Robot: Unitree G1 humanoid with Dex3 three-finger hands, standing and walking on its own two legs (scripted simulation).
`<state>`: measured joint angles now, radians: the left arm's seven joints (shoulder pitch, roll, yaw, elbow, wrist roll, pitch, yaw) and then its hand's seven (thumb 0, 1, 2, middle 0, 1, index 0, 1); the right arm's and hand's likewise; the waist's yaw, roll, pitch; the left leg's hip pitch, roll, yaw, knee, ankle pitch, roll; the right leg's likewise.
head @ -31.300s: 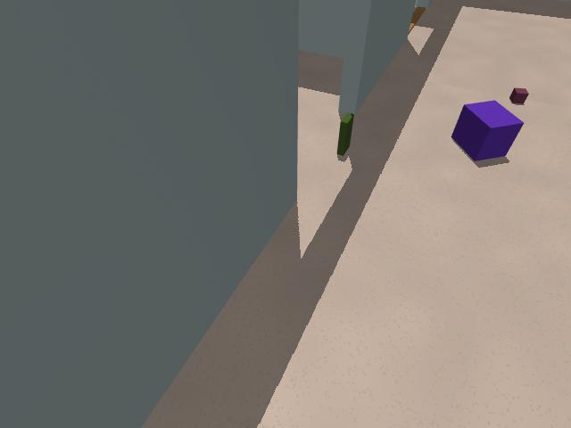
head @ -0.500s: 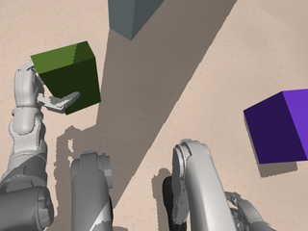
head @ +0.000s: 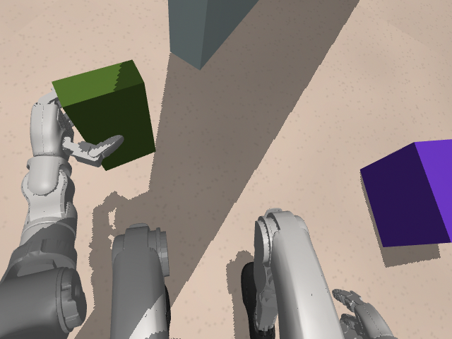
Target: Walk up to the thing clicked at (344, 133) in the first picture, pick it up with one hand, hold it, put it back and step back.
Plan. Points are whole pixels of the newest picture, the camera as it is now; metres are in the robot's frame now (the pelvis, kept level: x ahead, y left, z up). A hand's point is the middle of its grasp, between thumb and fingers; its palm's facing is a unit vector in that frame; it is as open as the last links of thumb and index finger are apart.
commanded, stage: lift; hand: left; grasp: from the side
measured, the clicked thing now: (116, 125) +0.49 +0.17 -0.04
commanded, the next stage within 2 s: none
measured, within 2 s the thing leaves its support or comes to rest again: neither
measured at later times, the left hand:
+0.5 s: hand (71, 117) +0.45 +0.21 +0.05, palm faces +0.00 -1.00 -0.05, open 8.7 cm
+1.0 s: hand out of the picture +0.41 +0.20 +0.22, palm faces +0.03 -1.00 -0.05, open 8.6 cm
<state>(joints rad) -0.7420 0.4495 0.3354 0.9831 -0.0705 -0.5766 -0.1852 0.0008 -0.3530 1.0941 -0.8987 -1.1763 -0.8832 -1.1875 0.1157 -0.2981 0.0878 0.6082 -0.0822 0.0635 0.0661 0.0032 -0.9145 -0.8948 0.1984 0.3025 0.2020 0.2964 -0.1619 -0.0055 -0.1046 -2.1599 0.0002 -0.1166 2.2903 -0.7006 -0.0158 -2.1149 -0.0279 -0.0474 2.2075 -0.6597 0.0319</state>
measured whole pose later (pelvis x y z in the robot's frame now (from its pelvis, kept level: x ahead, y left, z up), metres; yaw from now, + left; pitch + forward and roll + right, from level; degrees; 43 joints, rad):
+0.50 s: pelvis +0.00 +0.00 +0.05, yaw +2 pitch +33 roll -5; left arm -0.62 0.39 0.31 0.82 -0.13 -0.49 -0.25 0.00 -0.36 1.08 -0.91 -1.18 -0.90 -1.17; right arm 0.15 -0.28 0.04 0.59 -0.02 0.04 0.03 0.01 -0.93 -0.90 0.20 0.30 0.20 0.30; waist -0.12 0.02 -0.18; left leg -2.02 0.00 -0.08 2.13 -0.69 -0.01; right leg -1.99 -0.03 -0.03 2.07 -0.66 0.03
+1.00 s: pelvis +0.03 +0.00 +0.19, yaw +3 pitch +27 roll -3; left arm -0.29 0.29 0.19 0.36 -0.18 -0.27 -0.17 0.00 -0.32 1.04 -0.89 -1.18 -0.88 -1.17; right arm 0.14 -0.26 -0.01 0.58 0.05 0.00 -0.03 0.01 -0.91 -0.89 0.20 0.30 0.20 0.30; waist -0.04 0.03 -0.18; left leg -1.52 0.02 -0.06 1.69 -0.66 -0.01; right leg -1.49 -0.03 -0.03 1.64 -0.62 0.02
